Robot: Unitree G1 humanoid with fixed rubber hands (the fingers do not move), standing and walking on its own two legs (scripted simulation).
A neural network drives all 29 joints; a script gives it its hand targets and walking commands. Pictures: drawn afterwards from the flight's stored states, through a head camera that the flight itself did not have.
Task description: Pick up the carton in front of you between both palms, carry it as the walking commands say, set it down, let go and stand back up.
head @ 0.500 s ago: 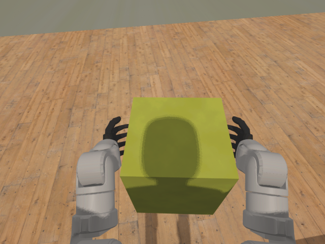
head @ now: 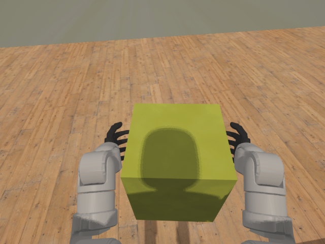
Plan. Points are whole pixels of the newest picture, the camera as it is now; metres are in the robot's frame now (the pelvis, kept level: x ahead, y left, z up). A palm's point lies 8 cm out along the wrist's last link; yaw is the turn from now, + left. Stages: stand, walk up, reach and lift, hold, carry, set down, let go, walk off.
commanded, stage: carry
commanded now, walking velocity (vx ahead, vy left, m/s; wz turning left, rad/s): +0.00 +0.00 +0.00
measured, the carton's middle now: (175, 165) +0.33 +0.00 +0.05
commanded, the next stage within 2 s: none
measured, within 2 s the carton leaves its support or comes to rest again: neither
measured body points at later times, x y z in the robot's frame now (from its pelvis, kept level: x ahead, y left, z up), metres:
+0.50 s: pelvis -0.02 +0.00 +0.00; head -0.03 +0.01 +0.45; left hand +0.32 +0.15 +0.11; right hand +0.32 -0.15 +0.11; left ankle +0.03 +0.09 -0.73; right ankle -0.05 -0.09 -0.73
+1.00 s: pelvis -0.02 +0.00 +0.00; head -0.04 +0.01 +0.45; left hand +0.32 +0.15 +0.11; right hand +0.32 -0.15 +0.12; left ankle +0.03 +0.09 -0.73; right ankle -0.05 -0.09 -0.73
